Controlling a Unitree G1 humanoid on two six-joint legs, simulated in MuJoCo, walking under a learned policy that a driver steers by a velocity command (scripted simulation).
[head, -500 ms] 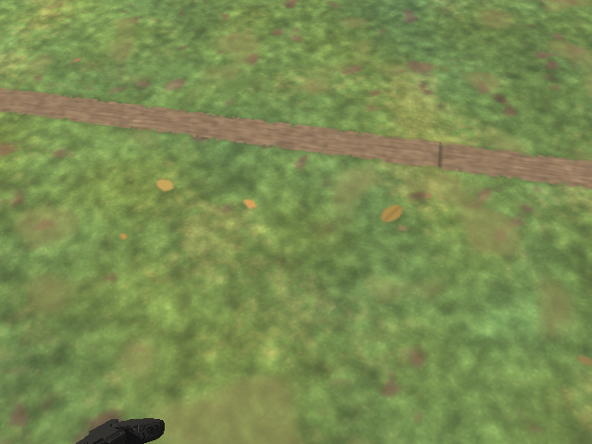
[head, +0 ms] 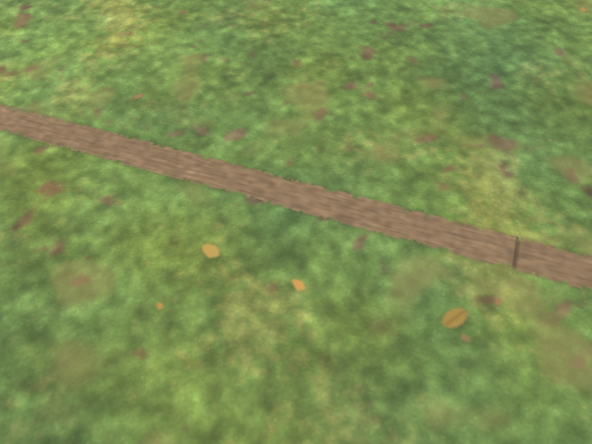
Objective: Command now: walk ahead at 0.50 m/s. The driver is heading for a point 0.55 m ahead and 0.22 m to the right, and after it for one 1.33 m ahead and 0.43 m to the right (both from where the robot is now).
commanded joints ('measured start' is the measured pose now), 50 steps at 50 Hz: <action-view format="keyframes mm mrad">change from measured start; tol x32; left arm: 1 27 171 40 -19 -1 6 11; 27 -420 32 13 -256 -8 34 -54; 33 57 271 117 -194 -18 57 -31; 50 -12 173 62 -239 -11 10 4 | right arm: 1 -78 -96 -18 -80 2 -28 15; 6 424 -221 -66 52 -23 -31 -2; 50 -134 -116 -16 -147 -13 -42 -15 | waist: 1 -38 -112 57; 6 -202 193 -381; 50 -3 -132 14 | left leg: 1 0 -17 12 -42 -88 36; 3 331 -85 68 -78 -83 78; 5 992 301 -546 -149 -240 277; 12 452 171 -141 -398 -89 142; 26 698 208 187 -382 195 102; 31 704 216 253 -12 851 66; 32 601 176 267 209 767 33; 34 -82 -140 89 880 -574 -71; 35 -189 -98 -103 915 -550 -40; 50 89 -67 -47 -32 120 -68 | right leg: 1 31 -323 134 41 447 -146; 3 -30 -252 71 296 735 -105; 7 -813 -69 198 1150 -209 -32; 27 -826 -142 7 466 270 -46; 32 -211 21 -77 368 147 -171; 34 359 -390 843 139 28 -456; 50 -270 -153 332 47 246 -174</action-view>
